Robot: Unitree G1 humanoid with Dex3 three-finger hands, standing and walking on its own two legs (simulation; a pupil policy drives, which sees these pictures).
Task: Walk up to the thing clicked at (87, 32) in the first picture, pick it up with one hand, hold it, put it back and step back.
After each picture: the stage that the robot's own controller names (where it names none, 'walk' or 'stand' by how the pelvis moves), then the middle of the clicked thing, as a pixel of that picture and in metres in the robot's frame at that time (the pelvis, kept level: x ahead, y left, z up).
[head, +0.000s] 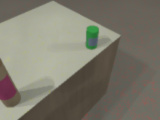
stand; (92, 37) +0.71 -0.04 -0.05
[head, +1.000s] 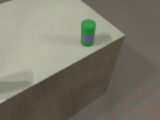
sink last; (87, 33) +0.63 +0.00 -0.02
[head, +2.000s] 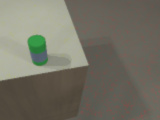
sink last; (38, 51) +0.50 +0.20 -0.01
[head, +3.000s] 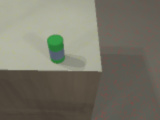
rise first; (56, 49) +0.53 +0.15 -0.01
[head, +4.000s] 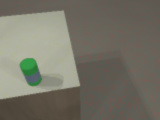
stand; (31, 72) +0.47 +0.23 -0.05
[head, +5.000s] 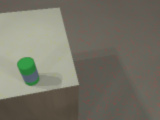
stand; (29, 71) +0.46 +0.23 -0.05
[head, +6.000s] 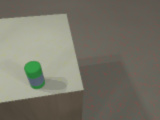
stand; (35, 75) +0.46 +0.21 -0.05
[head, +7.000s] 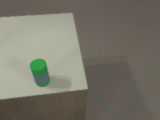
stand; (40, 73) +0.47 +0.19 -0.05
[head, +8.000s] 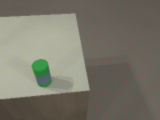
stand; (42, 73) +0.46 +0.19 -0.05
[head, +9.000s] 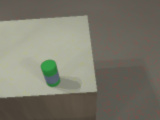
rise first; (51, 73) +0.47 +0.18 -0.05
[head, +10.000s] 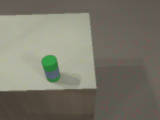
go down; (51, 69) +0.48 +0.18 -0.05
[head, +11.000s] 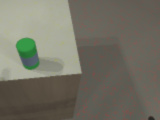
go down; (28, 54) +0.50 +0.17 -0.02
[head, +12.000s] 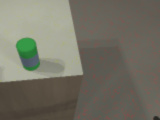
go down; (29, 55) +0.49 +0.17 +0.00
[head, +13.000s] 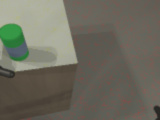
close in; (15, 43) +0.49 +0.19 +0.04
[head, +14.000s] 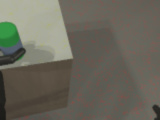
close; (10, 43) +0.49 +0.19 +0.05
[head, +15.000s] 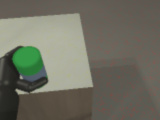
lift; (32, 69) +0.33 +0.15 +0.17
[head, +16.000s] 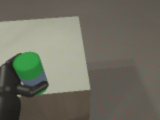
hold; (32, 74) +0.32 +0.15 +0.15
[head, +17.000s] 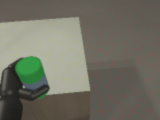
hold; (34, 78) +0.32 +0.15 +0.14
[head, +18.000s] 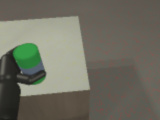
crouch; (31, 64) +0.36 +0.16 +0.15
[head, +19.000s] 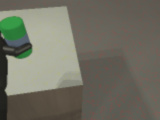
lower; (17, 38) +0.45 +0.19 +0.16
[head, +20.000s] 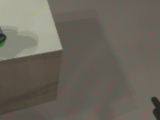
lower; out of the picture +0.52 +0.20 +0.06
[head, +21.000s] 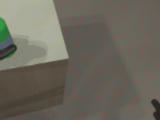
lower; out of the picture +0.49 +0.19 +0.05
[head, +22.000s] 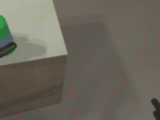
lower; out of the picture +0.50 +0.19 +0.05
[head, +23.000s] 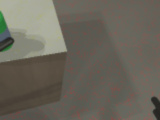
lower; out of the picture +0.51 +0.19 +0.06
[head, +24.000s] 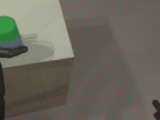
open; (8, 38) +0.49 +0.18 +0.05
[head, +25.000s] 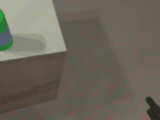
sink last; out of the picture +0.50 +0.19 +0.05
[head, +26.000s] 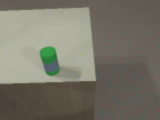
sink last; (50, 61) +0.50 +0.18 +0.01
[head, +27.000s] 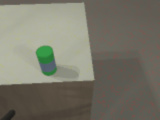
stand; (47, 61) +0.48 +0.18 +0.00
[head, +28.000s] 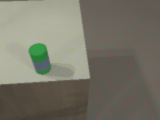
stand; (40, 59) +0.48 +0.18 +0.02
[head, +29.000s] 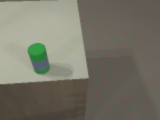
stand; (39, 59) +0.48 +0.18 +0.02
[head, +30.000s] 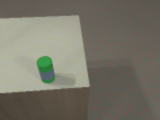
stand; (46, 70) +0.50 +0.18 -0.05
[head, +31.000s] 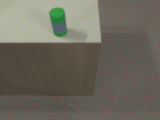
walk; (58, 22) +0.65 +0.12 -0.02
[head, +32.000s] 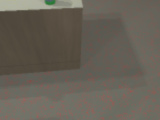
walk; out of the picture +0.94 +0.21 -0.02
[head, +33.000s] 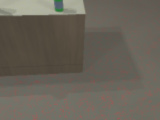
stand; (58, 2) +1.11 +0.20 -0.04
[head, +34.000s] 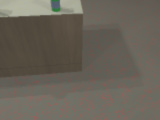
stand; (55, 2) +1.10 +0.19 -0.05
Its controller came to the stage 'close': yes
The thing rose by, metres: 0.20
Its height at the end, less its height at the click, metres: +0.00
